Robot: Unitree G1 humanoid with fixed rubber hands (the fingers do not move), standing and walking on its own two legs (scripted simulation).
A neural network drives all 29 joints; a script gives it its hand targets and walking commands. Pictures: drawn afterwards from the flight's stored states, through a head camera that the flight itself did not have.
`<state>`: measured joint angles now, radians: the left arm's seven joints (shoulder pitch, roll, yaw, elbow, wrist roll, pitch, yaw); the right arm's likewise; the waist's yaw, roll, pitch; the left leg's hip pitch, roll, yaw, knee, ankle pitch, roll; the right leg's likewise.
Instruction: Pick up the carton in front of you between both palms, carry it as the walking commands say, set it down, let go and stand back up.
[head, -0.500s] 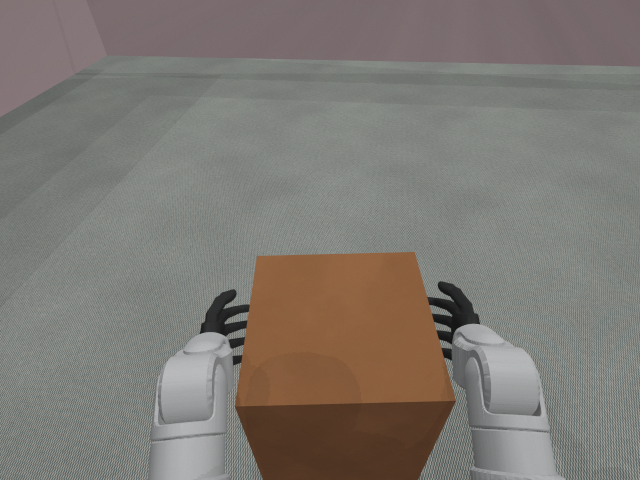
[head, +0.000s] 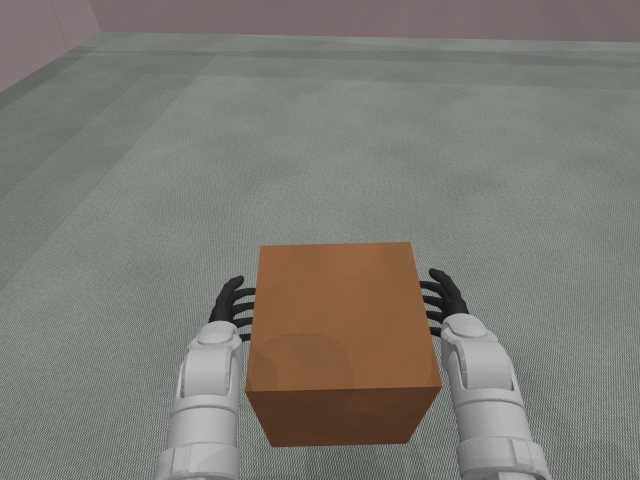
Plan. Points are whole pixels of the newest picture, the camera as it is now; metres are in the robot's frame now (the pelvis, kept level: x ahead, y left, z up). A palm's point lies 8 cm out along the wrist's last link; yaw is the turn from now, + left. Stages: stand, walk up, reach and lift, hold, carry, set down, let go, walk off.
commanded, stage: carry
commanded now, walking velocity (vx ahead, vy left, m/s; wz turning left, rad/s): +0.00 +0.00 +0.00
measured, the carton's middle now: (337, 349) +0.31 +0.00 -0.05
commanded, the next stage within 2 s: hold in 0.84 s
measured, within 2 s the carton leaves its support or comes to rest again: neither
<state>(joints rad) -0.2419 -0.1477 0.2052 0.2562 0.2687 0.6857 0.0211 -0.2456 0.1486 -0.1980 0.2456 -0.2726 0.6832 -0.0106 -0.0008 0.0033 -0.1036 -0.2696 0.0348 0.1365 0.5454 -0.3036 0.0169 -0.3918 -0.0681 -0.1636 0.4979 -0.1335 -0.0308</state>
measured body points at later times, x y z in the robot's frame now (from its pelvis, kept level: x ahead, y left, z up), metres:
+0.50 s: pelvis +0.01 +0.01 +0.00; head -0.02 +0.01 +0.45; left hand +0.31 +0.16 +0.03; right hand +0.31 -0.14 +0.04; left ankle -0.01 +0.10 -0.73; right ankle +0.08 -0.11 -0.73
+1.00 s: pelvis +0.01 +0.01 +0.01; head -0.01 +0.01 +0.46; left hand +0.29 +0.18 +0.03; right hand +0.31 -0.12 +0.04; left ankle -0.01 +0.11 -0.73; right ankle +0.08 -0.12 -0.73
